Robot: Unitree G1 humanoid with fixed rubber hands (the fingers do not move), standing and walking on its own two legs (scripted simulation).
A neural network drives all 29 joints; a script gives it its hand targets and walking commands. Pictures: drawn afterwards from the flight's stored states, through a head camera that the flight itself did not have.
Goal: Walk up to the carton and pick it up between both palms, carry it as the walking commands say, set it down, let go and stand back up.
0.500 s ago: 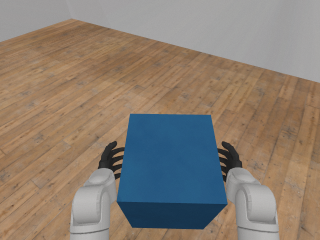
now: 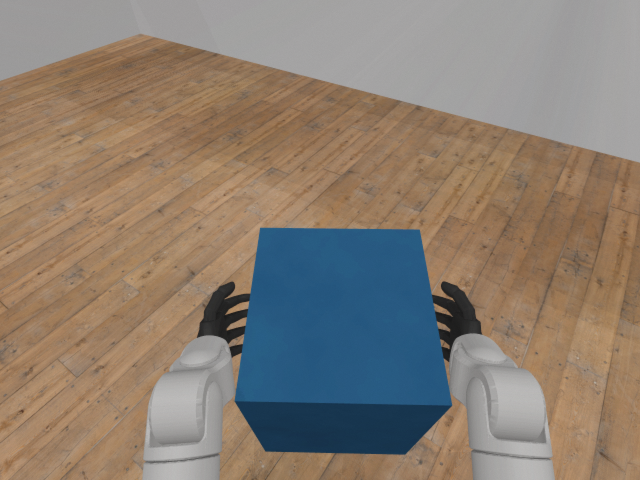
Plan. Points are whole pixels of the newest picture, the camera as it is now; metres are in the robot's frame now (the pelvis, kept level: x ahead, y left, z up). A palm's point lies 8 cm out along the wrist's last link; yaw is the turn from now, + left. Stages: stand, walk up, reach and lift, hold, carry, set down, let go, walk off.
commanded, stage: carry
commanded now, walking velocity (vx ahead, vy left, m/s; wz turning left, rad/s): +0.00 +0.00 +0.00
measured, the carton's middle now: (337, 348) +0.29 +0.00 +0.01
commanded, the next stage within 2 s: none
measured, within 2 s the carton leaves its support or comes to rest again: neither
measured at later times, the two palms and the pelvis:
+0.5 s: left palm (220, 344) +0.27 +0.14 +0.07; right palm (464, 343) +0.27 -0.15 +0.07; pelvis +0.00 +0.00 +0.00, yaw +0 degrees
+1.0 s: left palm (259, 276) +0.35 +0.09 +0.10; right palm (494, 311) +0.29 -0.19 +0.09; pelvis +0.09 -0.01 +0.00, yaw -9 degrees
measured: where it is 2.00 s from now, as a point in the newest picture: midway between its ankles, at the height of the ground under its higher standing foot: outside the picture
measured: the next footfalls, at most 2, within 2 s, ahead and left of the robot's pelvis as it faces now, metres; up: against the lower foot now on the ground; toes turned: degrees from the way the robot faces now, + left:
right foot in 1.04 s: +0.18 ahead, -0.12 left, +0.00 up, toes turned -31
left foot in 1.38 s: +0.38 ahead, +0.03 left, +0.00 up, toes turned -5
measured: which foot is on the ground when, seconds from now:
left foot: down 0.00-1.00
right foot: down 0.00-0.82, up 0.84-1.00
